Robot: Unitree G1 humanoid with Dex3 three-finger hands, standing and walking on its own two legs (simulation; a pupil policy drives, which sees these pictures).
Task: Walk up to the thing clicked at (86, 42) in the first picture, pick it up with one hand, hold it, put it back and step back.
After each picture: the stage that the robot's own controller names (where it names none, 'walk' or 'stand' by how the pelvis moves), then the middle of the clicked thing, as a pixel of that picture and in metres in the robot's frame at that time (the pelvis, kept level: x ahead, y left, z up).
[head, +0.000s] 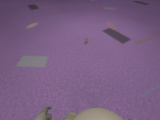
stand; (86, 40) +1.75 +0.15 -0.72
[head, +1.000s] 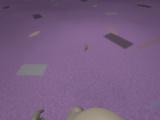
walk; (86, 47) +1.63 +0.23 -0.71
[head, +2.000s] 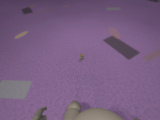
walk; (81, 56) +1.11 +0.25 -0.72
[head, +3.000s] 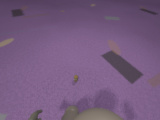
walk; (75, 78) +0.66 +0.21 -0.70
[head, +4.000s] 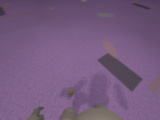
walk; (71, 92) +0.40 +0.19 -0.71
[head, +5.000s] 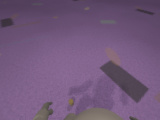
stand; (71, 102) +0.31 +0.22 -0.72
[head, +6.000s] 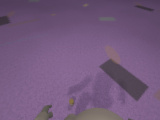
stand; (71, 102) +0.30 +0.21 -0.73
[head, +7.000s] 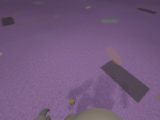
stand; (72, 101) +0.32 +0.20 -0.73
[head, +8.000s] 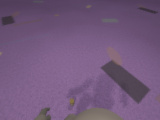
stand; (72, 102) +0.31 +0.20 -0.73
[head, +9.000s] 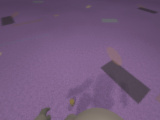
go down; (72, 102) +0.30 +0.20 -0.73
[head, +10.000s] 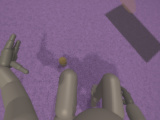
go down; (63, 61) +0.41 +0.22 -0.33
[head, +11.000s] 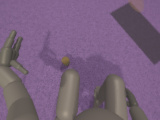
approach; (66, 61) +0.41 +0.22 -0.31
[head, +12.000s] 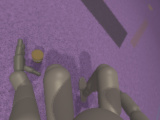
close in; (37, 56) +0.40 +0.26 -0.22
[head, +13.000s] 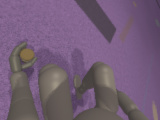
close; (27, 56) +0.39 +0.27 -0.22
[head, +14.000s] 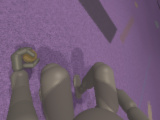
lift; (29, 57) +0.37 +0.26 -0.23
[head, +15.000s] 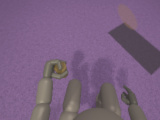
lift; (61, 70) +0.32 +0.20 -0.02
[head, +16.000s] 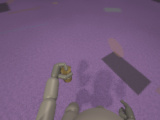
hold; (66, 74) +0.32 +0.17 -0.01
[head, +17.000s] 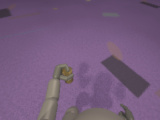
hold; (68, 75) +0.32 +0.17 -0.01
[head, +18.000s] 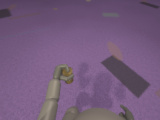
crouch; (68, 75) +0.32 +0.17 -0.01
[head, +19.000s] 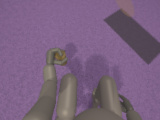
crouch; (61, 58) +0.41 +0.20 -0.11
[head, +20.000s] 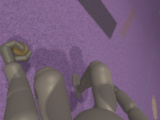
lower; (22, 53) +0.42 +0.27 -0.23
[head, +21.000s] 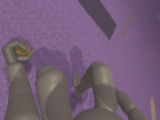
lower; (23, 53) +0.41 +0.28 -0.23
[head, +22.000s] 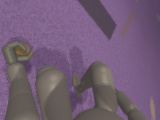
lower; (23, 53) +0.41 +0.28 -0.22
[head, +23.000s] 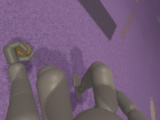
lower; (24, 53) +0.41 +0.28 -0.23
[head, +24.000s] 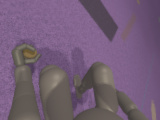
loosen; (30, 55) +0.39 +0.26 -0.23
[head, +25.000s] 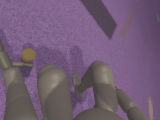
withdraw; (28, 56) +0.39 +0.25 -0.22
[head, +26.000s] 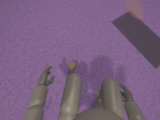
walk; (72, 66) +0.41 +0.19 -0.39
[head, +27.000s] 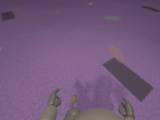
stand; (73, 99) +0.33 +0.16 -0.66
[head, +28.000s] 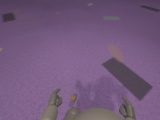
stand; (73, 98) +0.34 +0.18 -0.67
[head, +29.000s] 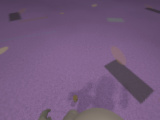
stand; (75, 98) +0.34 +0.16 -0.71
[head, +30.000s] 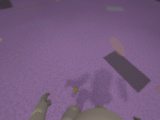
walk; (75, 90) +0.38 +0.14 -0.70
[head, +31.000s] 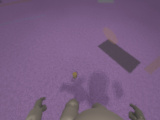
walk; (74, 75) +0.56 +0.18 -0.70
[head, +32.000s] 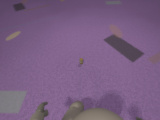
walk; (81, 61) +0.90 +0.22 -0.70
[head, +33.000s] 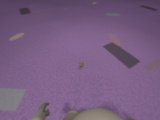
stand; (81, 64) +0.97 +0.17 -0.71
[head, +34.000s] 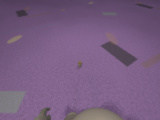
stand; (79, 64) +0.98 +0.19 -0.73
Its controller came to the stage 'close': yes
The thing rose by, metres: 0.71
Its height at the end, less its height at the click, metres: +0.00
